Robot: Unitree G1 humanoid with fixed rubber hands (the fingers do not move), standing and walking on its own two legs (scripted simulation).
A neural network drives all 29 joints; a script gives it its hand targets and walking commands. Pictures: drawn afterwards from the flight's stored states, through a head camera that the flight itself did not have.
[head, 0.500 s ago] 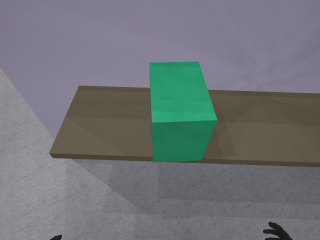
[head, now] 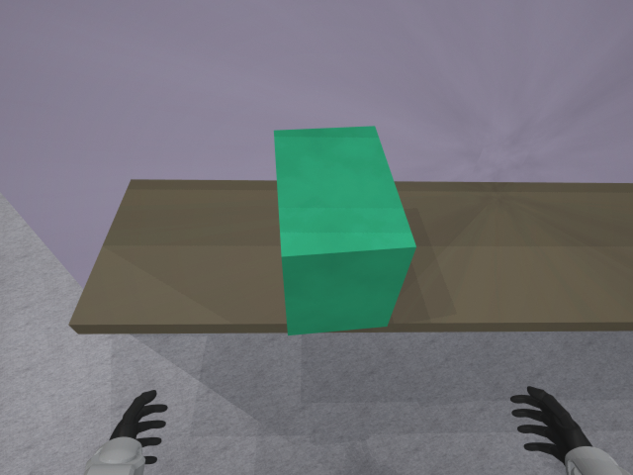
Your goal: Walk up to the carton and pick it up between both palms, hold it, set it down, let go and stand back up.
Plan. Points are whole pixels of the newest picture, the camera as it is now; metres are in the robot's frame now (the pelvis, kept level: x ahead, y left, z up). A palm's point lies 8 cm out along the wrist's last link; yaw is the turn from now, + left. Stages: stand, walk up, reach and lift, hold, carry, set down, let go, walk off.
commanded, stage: reach and lift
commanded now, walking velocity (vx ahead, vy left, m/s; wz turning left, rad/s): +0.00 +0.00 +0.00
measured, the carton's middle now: (331, 230) +0.45 -0.01 +0.00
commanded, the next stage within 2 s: none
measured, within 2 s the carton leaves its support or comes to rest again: neither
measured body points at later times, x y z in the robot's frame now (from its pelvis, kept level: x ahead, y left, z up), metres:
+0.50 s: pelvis +0.00 +0.00 +0.01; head -0.02 +0.01 +0.46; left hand +0.16 +0.22 -0.05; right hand +0.16 -0.26 -0.04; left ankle +0.00 +0.15 -0.74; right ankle +0.00 -0.13 -0.74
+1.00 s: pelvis -0.01 +0.00 +0.01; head -0.02 +0.01 +0.46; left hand +0.16 +0.18 -0.02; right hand +0.17 -0.24 -0.01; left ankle +0.00 +0.15 -0.74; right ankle +0.00 -0.13 -0.74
